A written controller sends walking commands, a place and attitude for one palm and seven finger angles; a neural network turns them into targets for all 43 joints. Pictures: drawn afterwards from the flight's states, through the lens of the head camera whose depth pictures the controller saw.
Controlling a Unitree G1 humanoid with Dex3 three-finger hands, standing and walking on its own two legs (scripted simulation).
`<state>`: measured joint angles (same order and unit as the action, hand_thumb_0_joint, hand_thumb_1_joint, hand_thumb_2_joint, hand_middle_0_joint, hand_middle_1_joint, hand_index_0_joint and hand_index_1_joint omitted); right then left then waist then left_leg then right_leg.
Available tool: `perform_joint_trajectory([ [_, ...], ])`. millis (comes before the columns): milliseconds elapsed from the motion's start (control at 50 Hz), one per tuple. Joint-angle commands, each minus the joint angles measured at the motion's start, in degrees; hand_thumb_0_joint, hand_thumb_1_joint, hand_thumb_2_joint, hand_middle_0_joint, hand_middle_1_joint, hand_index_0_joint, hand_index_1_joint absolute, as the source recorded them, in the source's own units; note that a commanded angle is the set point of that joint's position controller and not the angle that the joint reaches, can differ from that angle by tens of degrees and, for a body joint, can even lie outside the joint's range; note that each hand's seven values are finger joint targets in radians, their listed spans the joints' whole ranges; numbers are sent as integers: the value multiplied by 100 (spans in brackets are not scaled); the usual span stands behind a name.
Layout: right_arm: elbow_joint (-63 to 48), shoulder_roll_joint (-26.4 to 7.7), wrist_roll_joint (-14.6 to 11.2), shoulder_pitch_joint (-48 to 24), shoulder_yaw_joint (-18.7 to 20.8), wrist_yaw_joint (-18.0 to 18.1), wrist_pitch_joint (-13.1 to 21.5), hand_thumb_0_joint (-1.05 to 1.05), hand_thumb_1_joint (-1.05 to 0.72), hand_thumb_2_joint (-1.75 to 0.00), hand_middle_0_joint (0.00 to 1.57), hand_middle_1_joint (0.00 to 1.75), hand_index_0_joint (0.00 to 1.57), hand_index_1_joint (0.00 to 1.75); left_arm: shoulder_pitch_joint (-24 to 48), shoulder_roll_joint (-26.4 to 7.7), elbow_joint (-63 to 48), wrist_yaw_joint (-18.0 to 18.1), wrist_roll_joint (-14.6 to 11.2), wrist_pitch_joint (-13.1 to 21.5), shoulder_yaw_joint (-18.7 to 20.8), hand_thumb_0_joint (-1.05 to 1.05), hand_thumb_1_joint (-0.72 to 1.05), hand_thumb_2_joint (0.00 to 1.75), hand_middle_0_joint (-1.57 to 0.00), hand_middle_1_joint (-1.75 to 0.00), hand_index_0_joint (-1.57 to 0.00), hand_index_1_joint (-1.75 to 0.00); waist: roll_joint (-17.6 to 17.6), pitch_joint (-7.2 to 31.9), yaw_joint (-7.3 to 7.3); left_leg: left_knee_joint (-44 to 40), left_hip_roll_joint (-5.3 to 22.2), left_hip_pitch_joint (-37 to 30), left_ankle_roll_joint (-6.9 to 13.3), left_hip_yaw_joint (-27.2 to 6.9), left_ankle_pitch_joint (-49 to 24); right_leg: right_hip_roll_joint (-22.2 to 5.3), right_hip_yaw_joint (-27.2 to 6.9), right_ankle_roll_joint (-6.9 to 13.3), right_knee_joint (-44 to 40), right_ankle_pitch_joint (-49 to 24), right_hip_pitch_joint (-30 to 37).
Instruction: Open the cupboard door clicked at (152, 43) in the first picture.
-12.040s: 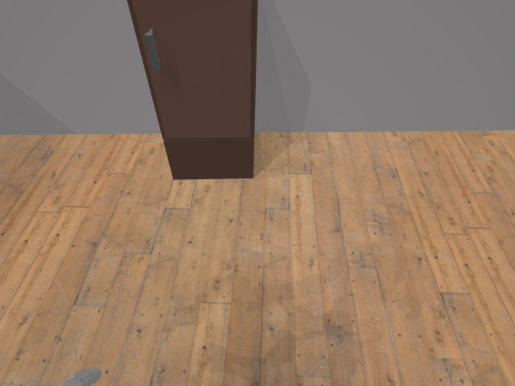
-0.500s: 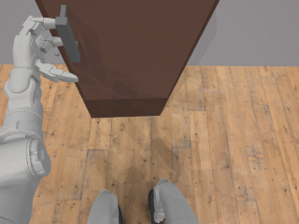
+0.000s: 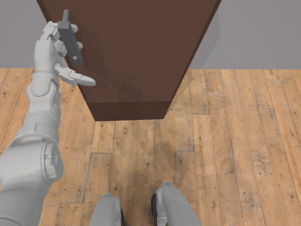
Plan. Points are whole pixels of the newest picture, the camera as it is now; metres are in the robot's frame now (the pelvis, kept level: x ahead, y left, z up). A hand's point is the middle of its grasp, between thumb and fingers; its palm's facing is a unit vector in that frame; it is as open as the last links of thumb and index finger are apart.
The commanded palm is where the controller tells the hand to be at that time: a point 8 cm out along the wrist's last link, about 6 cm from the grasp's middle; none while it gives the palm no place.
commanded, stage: slide the fingers in behind the handle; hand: left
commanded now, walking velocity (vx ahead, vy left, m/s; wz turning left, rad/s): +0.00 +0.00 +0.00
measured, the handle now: (72, 39) +0.58 +0.15 +0.06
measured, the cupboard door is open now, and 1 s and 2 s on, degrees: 0 0 23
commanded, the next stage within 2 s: close the thumb around the handle in 0.50 s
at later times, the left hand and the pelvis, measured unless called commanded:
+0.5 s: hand (76, 59) +0.52 +0.14 +0.05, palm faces -0.04 -1.00 -0.03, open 14.0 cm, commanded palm +0.50 +0.18 +0.05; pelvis -0.01 +0.00 +0.00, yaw +0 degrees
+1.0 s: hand (78, 58) +0.53 +0.13 +0.05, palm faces -0.04 -1.00 -0.03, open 9.6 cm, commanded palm +0.50 +0.17 +0.05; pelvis +0.00 +0.00 +0.00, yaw +0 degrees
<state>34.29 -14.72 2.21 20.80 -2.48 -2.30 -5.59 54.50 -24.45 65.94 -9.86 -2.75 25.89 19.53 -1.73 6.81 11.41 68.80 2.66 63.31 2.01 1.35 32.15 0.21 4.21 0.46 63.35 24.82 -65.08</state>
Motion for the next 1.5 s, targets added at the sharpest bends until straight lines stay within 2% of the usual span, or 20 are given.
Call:
perform_joint_trajectory([
  [0,-233,-1018,6,1119,397,66,78,0,-90,-90,20,30,20,30,2456,-1217,-1228,96,-52,364,149,0,-50,30,-30,-120,-30,-120,-607,3189,56,-757,-192,-1895,-87,-410,-2714,195,-249,81,-542,-2038,2014],
  [80,-206,-989,5,1091,395,61,112,0,-90,-90,20,30,20,30,2595,-866,-1132,134,-33,412,-134,0,-50,30,-30,-120,-30,-120,-627,2957,163,-786,-181,-1939,-95,-437,-2528,195,-220,77,-568,-1804,1734],
  [160,-193,-1025,26,1128,409,64,149,0,-90,-90,20,30,20,30,2630,-1173,-1256,188,-20,504,113,0,-50,30,-30,-120,-30,-120,-793,3265,75,-761,-184,-2113,-109,-442,-2681,188,-241,93,-524,-1886,1795],
  [240,-210,-1021,9,1130,380,78,141,0,-90,-90,20,30,20,30,2506,-1138,-917,164,3,436,75,0,-50,30,-30,-120,-30,-120,-457,2924,134,-766,-208,-1687,-55,-390,-2375,195,-274,79,-555,-1805,1893],
  [300,-231,-1037,3,1092,385,89,162,0,-90,-90,20,30,20,30,2589,-1291,-1070,134,-19,444,174,0,-50,30,-30,-120,-30,-120,-522,3073,73,-769,-215,-1666,-61,-370,-2265,183,-310,77,-574,-1748,2002],
  [380,-216,-1020,-1,1101,403,86,177,0,-90,-90,20,30,20,30,2596,-1068,-1206,50,-65,487,0,0,-50,30,-30,-120,-30,-120,-700,3233,92,-748,-200,-1922,-82,-389,-2525,181,-285,78,-540,-1903,1909],
  [440,-177,-1032,-5,1130,404,87,183,0,-90,-90,20,30,20,30,2630,-951,-1070,32,-119,451,-75,0,-50,30,-30,-120,-30,-120,-570,3013,171,-771,-192,-1901,-66,-421,-2400,200,-251,82,-579,-1752,1783],
  [580,-139,-1056,14,1120,404,104,195,0,-90,-90,20,30,20,30,2737,-1166,-1035,136,-38,474,68,0,-50,30,-30,-120,-30,-120,-720,3131,106,-728,-193,-1928,-95,-456,-2408,181,-248,88,-524,-1647,1660],
  [680,-112,-1078,27,1126,398,94,196,0,-90,-90,20,30,20,30,2889,-1002,-824,201,1,428,-69,0,-22,42,-32,-123,-32,-123,-650,2929,229,-713,-178,-1912,-96,-515,-2300,182,-213,81,-527,-1452,1381],
  [740,-197,-1077,38,1155,387,105,206,0,-90,-90,20,30,20,30,2864,-1290,-980,224,18,439,146,0,-5,49,-33,-125,-33,-125,-670,3267,134,-679,-206,-1837,-74,-468,-2442,187,-257,97,-447,-1716,1732],
  [820,-217,-1038,21,1127,381,77,170,0,-90,-90,20,30,20,30,2637,-1167,-937,191,34,391,63,0,17,59,-35,-127,-35,-127,-672,3127,110,-703,-198,-1785,-85,-429,-2509,188,-253,80,-487,-1826,1791],
  [900,-222,-1054,14,1169,405,90,163,0,-90,-90,20,30,20,30,2681,-1227,-1168,156,-26,409,136,0,40,68,-36,-130,-36,-130,-680,3367,82,-705,-188,-1948,-89,-444,-2634,191,-262,79,-486,-1929,1870],
  [960,-177,-1030,18,1191,435,75,166,0,-90,-90,20,30,20,30,2649,-914,-1333,134,-70,467,-89,0,56,76,-38,-131,-38,-131,-830,3426,101,-719,-149,-2319,-137,-508,-2997,199,-197,89,-468,-2032,1687],
  [1000,-132,-1030,11,1187,443,59,152,0,-90,-90,20,30,20,30,2541,-713,-1147,154,-93,422,-208,0,68,80,-38,-133,-38,-133,-648,3148,157,-757,-141,-2262,-140,-517,-2864,206,-170,74,-539,-1891,1582],
  [1080,-125,-1031,20,1176,426,71,152,0,-90,-90,20,30,20,30,2525,-962,-1047,244,-40,423,-2,0,90,90,-40,-135,-40,-135,-642,3042,85,-775,-186,-2014,-115,-451,-2619,198,-209,83,-559,-1819,1711],
  [1220,-131,-1040,28,1148,429,76,171,0,-90,-90,20,30,20,30,2588,-896,-1002,219,17,497,-112,0,90,90,-40,-135,-40,-135,-577,3054,124,-767,-190,-2015,-110,-468,-2555,185,-215,87,-533,-1756,1666],
  [1260,-141,-1032,36,1141,437,72,177,0,-90,-90,20,30,20,30,2662,-888,-1177,213,26,542,-142,0,90,90,-40,-135,-40,-135,-831,3213,108,-726,-183,-2180,-123,-466,-2740,177,-223,91,-495,-1865,1613],
  [1300,-155,-1046,31,1143,418,79,156,0,-90,-90,20,30,20,30,2597,-1071,-1089,222,13,505,6,0,90,90,-40,-135,-40,-135,-536,3132,107,-742,-190,-1950,-96,-450,-2594,189,-236,79,-515,-1867,1813],
  [1380,-152,-1029,10,1117,409,94,154,0,-90,-90,20,30,20,30,2559,-1009,-966,183,-5,453,-37,0,90,90,-40,-135,-40,-135,-539,2985,135,-725,-202,-1784,-78,-407,-2482,186,-263,70,-537,-1874,1821],
  [1480,-261,-1013,-13,1090,441,64,150,0,-90,-90,20,30,20,30,1979,-878,-1211,126,-93,457,-37,0,90,90,-40,-135,-40,-135,-598,3328,-66,-796,-200,-2079,-123,-399,-2804,193,-233,97,-514,-2096,2022],
])
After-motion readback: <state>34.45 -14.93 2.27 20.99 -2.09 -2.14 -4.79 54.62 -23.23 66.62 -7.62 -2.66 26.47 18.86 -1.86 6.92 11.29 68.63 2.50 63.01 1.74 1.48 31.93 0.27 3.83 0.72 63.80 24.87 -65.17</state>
